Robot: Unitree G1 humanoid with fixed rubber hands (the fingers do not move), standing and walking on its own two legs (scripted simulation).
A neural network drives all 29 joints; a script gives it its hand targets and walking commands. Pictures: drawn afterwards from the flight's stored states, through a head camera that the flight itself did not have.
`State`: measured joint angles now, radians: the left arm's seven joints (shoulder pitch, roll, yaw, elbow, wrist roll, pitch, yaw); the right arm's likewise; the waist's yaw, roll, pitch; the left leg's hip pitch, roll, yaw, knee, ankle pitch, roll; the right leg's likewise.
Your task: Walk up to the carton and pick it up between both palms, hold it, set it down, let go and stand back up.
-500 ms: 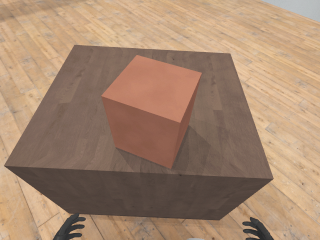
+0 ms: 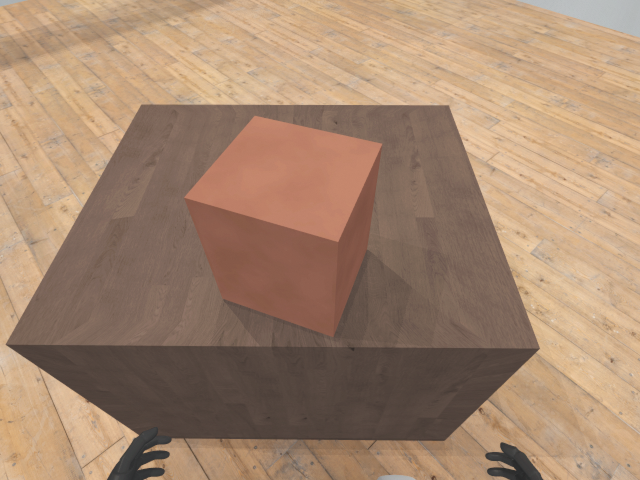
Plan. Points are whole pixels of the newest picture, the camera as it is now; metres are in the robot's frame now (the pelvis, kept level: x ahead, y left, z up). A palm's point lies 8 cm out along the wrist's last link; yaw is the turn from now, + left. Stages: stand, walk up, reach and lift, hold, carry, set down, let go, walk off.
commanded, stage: walk up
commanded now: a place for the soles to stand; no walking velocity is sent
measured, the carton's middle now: (294, 228) +0.47 +0.05 +0.00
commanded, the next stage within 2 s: reach and lift in 1.86 s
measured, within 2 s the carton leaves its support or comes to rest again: neither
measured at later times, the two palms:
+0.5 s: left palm out of the picture +0.03 +0.37 -0.11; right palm out of the picture +0.07 -0.17 -0.10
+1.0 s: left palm out of the picture +0.09 +0.34 -0.09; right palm out of the picture +0.04 -0.17 -0.10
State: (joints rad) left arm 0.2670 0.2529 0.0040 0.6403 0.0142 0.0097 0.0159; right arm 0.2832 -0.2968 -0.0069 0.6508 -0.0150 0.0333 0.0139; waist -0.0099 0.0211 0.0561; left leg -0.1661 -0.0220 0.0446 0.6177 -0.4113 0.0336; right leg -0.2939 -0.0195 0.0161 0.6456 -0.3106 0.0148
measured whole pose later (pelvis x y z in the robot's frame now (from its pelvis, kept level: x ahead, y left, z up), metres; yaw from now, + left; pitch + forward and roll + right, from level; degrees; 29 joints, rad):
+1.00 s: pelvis -0.02 +0.09 +0.01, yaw -3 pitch -3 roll +0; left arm 0.32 0.28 0.01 0.63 0.01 0.01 -0.01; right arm 0.33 -0.26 0.00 0.69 -0.02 0.00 0.00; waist -0.02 0.00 0.04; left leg -0.29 0.01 0.04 0.59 -0.25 0.02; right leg -0.21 0.04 0.03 0.58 -0.32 -0.02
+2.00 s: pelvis -0.03 +0.08 -0.01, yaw -4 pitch -3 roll +1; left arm 0.11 0.30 0.02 0.58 0.03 0.23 0.01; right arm 0.14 -0.24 -0.10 0.86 -0.07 -0.20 0.03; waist -0.01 -0.05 0.14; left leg -0.32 0.02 0.06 0.67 -0.30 0.00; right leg -0.27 0.05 0.04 0.70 -0.38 -0.03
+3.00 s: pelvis +0.00 +0.12 +0.01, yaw -4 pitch -5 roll -1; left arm 0.11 0.34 -0.08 0.51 -0.19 -0.20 -0.10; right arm 0.24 -0.03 -0.01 0.46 0.12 -0.26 -0.14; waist -0.03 -0.06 0.09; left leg -0.16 -0.02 0.07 0.48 -0.24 0.05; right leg -0.07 0.00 0.06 0.43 -0.28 0.02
